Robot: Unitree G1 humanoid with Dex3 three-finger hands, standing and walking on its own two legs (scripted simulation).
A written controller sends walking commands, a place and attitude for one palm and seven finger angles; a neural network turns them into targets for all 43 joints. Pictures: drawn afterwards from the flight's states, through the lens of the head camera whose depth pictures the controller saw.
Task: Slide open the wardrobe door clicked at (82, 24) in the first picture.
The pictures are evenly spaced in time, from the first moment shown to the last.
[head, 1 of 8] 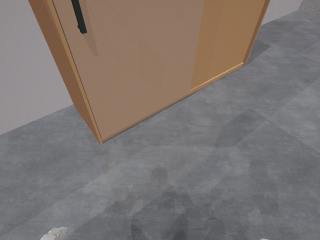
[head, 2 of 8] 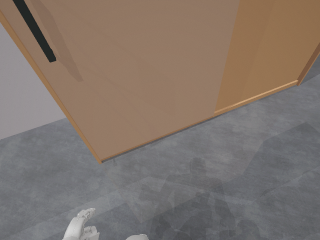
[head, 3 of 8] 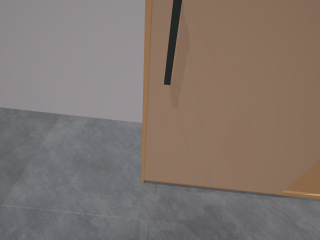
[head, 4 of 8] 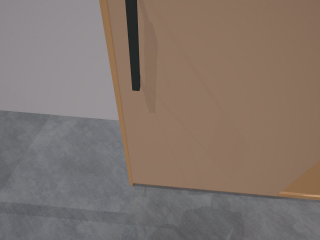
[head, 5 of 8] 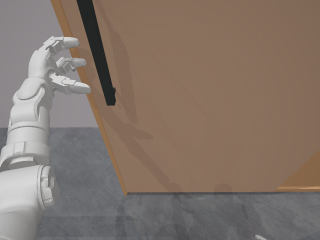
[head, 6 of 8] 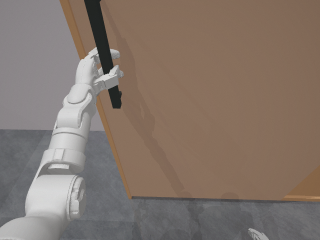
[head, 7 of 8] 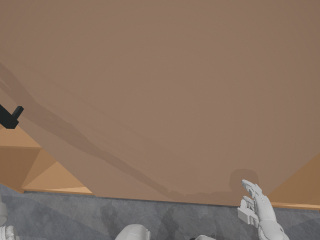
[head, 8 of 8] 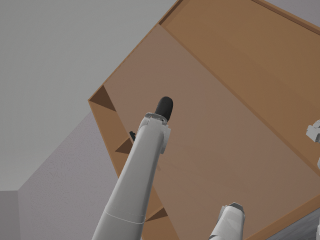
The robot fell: yes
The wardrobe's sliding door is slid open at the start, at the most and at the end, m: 0.00 0.52 0.27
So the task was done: no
